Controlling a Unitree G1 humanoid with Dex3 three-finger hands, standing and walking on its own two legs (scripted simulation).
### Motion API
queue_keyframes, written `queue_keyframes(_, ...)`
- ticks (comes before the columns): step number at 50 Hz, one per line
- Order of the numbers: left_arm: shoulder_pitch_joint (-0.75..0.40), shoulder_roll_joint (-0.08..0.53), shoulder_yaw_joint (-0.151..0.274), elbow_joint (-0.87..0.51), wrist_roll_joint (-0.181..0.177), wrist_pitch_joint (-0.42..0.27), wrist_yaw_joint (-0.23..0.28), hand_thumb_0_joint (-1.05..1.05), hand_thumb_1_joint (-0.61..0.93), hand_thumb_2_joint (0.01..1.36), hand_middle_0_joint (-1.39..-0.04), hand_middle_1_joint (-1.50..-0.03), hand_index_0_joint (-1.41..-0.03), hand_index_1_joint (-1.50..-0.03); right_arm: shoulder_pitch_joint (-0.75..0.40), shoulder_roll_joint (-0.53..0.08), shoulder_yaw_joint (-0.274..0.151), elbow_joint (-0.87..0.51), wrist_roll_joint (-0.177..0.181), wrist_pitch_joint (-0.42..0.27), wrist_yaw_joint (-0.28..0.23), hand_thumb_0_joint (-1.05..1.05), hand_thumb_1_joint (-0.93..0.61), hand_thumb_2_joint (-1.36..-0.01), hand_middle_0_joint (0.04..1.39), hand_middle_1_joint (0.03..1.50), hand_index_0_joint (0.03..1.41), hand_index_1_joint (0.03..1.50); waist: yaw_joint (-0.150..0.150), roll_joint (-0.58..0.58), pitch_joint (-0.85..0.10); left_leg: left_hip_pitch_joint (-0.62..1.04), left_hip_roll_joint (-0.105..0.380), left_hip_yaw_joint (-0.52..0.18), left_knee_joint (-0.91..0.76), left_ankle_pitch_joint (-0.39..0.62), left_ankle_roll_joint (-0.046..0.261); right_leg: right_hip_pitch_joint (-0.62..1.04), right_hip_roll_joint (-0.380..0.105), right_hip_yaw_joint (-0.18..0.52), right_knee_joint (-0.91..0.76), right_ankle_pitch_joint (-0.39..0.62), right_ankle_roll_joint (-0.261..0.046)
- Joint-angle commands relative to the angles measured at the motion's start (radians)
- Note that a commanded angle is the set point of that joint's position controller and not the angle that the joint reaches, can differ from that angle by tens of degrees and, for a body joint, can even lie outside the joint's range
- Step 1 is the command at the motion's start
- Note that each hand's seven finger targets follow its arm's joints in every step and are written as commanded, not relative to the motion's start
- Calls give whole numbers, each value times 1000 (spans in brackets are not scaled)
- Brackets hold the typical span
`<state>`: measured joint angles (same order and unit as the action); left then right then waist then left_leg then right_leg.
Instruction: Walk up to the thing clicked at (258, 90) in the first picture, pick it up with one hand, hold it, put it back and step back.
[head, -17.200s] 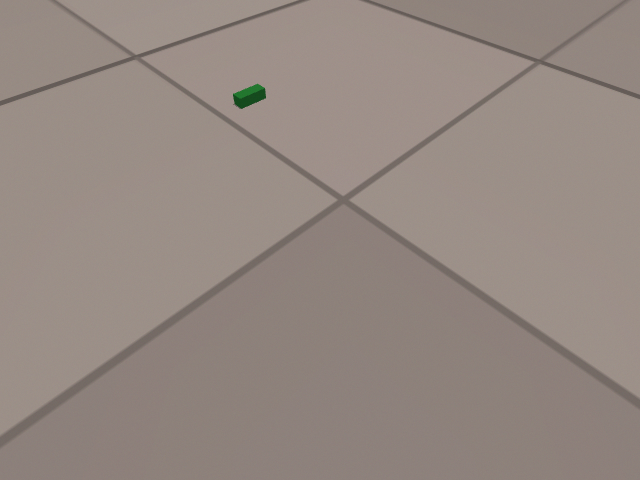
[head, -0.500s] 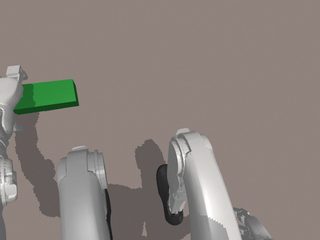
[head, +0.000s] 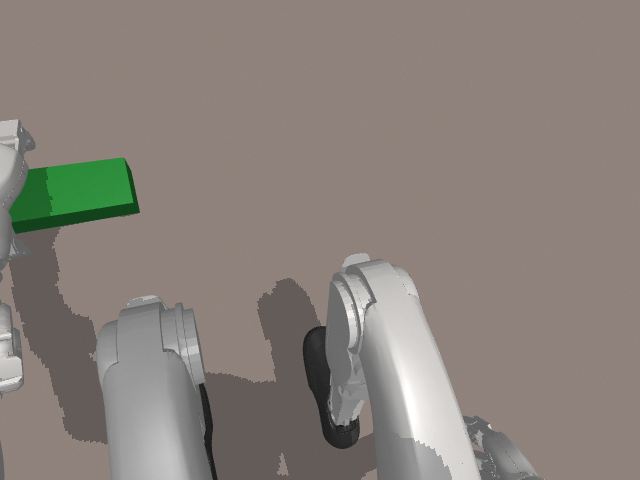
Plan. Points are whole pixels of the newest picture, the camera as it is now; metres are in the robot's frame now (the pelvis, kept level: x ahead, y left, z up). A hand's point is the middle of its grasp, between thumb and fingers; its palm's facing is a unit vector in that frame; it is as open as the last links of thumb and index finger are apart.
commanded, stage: rise first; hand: left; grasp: from above
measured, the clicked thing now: (68, 195) +0.50 +0.27 -0.30
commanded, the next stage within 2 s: approach in 1.10 s
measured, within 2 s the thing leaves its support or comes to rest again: neither
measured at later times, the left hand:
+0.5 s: hand (4, 202) +0.46 +0.31 -0.18, palm faces -0.45 -0.09 -0.89, open 14.2 cm
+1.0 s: hand (1, 201) +0.46 +0.31 -0.18, palm faces -0.45 -0.08 -0.89, open 14.1 cm
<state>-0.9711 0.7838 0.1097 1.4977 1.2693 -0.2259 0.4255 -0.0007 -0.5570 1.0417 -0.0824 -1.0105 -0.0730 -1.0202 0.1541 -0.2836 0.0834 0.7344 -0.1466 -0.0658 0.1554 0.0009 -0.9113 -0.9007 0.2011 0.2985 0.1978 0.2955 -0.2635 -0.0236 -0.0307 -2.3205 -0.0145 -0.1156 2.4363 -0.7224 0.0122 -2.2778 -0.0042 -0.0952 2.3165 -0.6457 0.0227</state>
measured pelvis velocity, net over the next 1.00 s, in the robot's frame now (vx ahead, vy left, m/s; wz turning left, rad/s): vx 0.00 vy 0.00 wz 0.00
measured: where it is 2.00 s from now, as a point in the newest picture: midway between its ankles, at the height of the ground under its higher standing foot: (268, 433)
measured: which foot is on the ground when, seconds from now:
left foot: down 0.00-1.00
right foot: down 0.00-1.00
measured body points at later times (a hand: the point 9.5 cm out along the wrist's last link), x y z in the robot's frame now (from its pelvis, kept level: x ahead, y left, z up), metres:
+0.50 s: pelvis +0.00 +0.00 +0.00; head +0.24 +0.08 +0.37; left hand +0.48 +0.31 -0.13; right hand +0.04 -0.27 -0.09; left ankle +0.07 +0.12 -0.29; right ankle +0.11 -0.12 -0.29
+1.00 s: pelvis +0.00 +0.00 +0.00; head +0.24 +0.08 +0.37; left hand +0.48 +0.31 -0.13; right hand +0.04 -0.27 -0.09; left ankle +0.07 +0.12 -0.29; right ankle +0.11 -0.12 -0.29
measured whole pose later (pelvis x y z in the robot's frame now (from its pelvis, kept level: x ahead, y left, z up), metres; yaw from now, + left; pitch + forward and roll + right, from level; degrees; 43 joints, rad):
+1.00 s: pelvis +0.00 +0.00 +0.00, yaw +0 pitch +34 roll -9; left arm -0.99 0.81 0.10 1.50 1.27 -0.23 0.40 0.00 -0.54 1.03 -0.10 -0.99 -0.09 -1.01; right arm 0.17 -0.29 0.10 0.72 -0.14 -0.07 0.16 0.00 -0.91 -0.90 0.20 0.30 0.20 0.30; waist -0.28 -0.02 -0.03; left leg -2.33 -0.02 -0.12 2.44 -0.71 0.02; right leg -2.28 -0.01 -0.10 2.31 -0.63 0.03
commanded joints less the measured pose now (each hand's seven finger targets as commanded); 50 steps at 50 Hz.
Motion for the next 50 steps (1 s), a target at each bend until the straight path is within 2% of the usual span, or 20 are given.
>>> queue_keyframes(1,-306,257,21,-122,-3,-3,39,0,-577,1048,-66,-1011,-54,-1023,215,-267,-71,-6,-3,-8,-16,0,-900,-900,200,300,200,300,-12,332,-658,501,-9,59,-270,213,15,339,37,-68,-201,193,-60)
queue_keyframes(6,-311,285,28,-103,-6,-6,37,0,-573,1043,-70,-1012,-59,-1024,213,-272,-63,-9,-5,-11,-16,0,-902,-901,200,300,200,300,-14,315,-636,465,-10,65,-260,189,21,345,38,-66,-207,175,-58)
queue_keyframes(7,-309,275,22,-96,-3,-6,36,0,-566,1037,-68,-1017,-59,-1025,220,-269,-60,-7,-9,-13,-14,0,-900,-900,200,300,200,300,-25,324,-624,464,-10,67,-256,190,20,345,37,-66,-208,176,-57)
queue_keyframes(10,-321,304,40,-144,-1,-12,37,0,-564,1035,-69,-1014,-62,-1022,220,-272,-57,-11,-10,-11,-14,0,-899,-900,200,300,200,300,-13,347,-677,491,-11,63,-263,212,16,366,39,-70,-201,191,-58)
queue_keyframes(11,-306,296,32,-155,-1,-10,38,0,-563,1034,-67,-1022,-61,-1029,215,-265,-55,-11,-8,-9,-14,0,-899,-900,200,300,200,300,3,372,-703,506,-11,67,-266,226,13,376,41,-68,-197,204,-61)
queue_keyframes(14,-310,265,24,-153,-8,-1,36,0,-565,1035,-69,-1014,-60,-1023,227,-275,-65,-6,-7,-8,-12,0,-899,-900,200,300,200,300,-22,370,-688,526,-7,58,-266,244,10,347,37,-76,-194,222,-59)
queue_keyframes(15,-311,284,37,-160,-8,2,38,0,-566,1038,-68,-1005,-58,-1015,232,-278,-65,-7,-6,-8,-11,0,-897,-899,200,300,200,300,-16,384,-695,541,-7,53,-273,258,7,346,35,-77,-187,232,-60)
queue_keyframes(16,-293,267,20,-142,-7,8,33,0,-564,1034,-71,-1012,-62,-1021,222,-273,-66,-8,-3,-8,-10,0,-899,-900,200,300,200,300,-8,378,-684,541,-5,52,-273,250,7,330,37,-77,-185,226,-64)
queue_keyframes(20,-304,250,10,-135,-14,14,25,0,-567,1040,-73,-1003,-61,-1015,233,-270,-62,-5,-1,-4,-10,0,-898,-899,200,300,200,300,-24,335,-656,493,-10,64,-266,232,16,355,37,-71,-208,219,-59)
queue_keyframes(24,-292,268,18,-149,-17,9,12,0,-558,1035,-81,-995,-68,-1007,227,-272,-63,-9,5,-5,-9,0,-898,-899,200,300,200,300,-5,352,-658,508,-8,57,-282,226,11,349,34,-70,-205,207,-61)
queue_keyframes(27,-306,231,-2,-145,-18,5,7,0,-561,1038,-73,-998,-62,-1010,227,-272,-66,-13,5,-8,-8,0,-896,-899,200,300,200,300,-27,352,-640,522,-6,42,-290,210,8,314,32,-78,-201,194,-61)
queue_keyframes(31,-300,274,15,-156,-5,-5,10,0,-568,1044,-83,-992,-67,-1008,223,-266,-61,-16,5,-8,-9,0,-899,-900,200,300,200,300,-6,364,-663,510,-10,61,-284,205,10,346,37,-69,-206,187,-64)
queue_keyframes(33,-322,250,5,-154,-9,-6,15,0,-567,1043,-82,-991,-67,-1006,225,-265,-60,-13,3,-9,-8,0,-898,-899,200,300,200,300,-25,336,-648,492,-11,62,-280,202,15,344,37,-71,-213,188,-60)
queue_keyframes(39,-329,261,-2,-117,-1,-6,16,0,-572,1046,-78,-1001,-63,-1017,224,-268,-56,-11,2,-13,-13,0,-899,-900,200,300,200,300,-27,329,-625,477,-13,61,-279,176,16,324,38,-69,-216,163,-63)
queue_keyframes(40,-334,279,12,-148,0,-7,19,0,-564,1039,-86,-993,-71,-1009,219,-271,-59,-10,2,-13,-15,0,-898,-899,200,300,200,300,-10,364,-650,505,-11,60,-289,187,12,323,35,-70,-212,170,-62)
queue_keyframes(41,-305,248,1,-126,-5,-3,20,0,-563,1038,-86,-990,-70,-1006,222,-269,-62,-11,2,-16,-13,0,-899,-900,200,300,200,300,-11,375,-643,533,-9,51,-296,198,5,307,32,-74,-201,178,-64)
queue_keyframes(44,-330,239,-13,-117,-7,1,14,0,-554,1027,-83,-1007,-72,-1018,214,-269,-60,-14,5,-13,-14,0,-898,-899,200,300,200,300,-28,356,-633,507,-11,54,-289,188,10,303,36,-75,-205,174,-64)
queue_keyframes(45,-330,243,-12,-124,-2,1,12,0,-560,1037,-83,-1001,-70,-1014,223,-267,-59,-13,1,-13,-13,0,-898,-899,200,300,200,300,-33,350,-631,497,-11,63,-279,195,13,328,37,-71,-214,182,-62)
queue_keyframes(47,-318,282,13,-141,-2,2,13,0,-553,1030,-94,-987,-79,-1002,230,-266,-59,-12,2,-13,-14,0,-899,-899,200,300,200,300,-16,345,-667,489,-14,72,-271,215,16,367,35,-65,-217,199,-58)
queue_keyframes(50,-304,243,-1,-116,-14,3,7,0,-549,1026,-91,-990,-78,-1003,225,-271,-61,-13,4,-14,-10,0,-898,-899,200,300,200,300,-22,330,-632,497,-10,58,-286,208,13,325,33,-73,-211,190,-60)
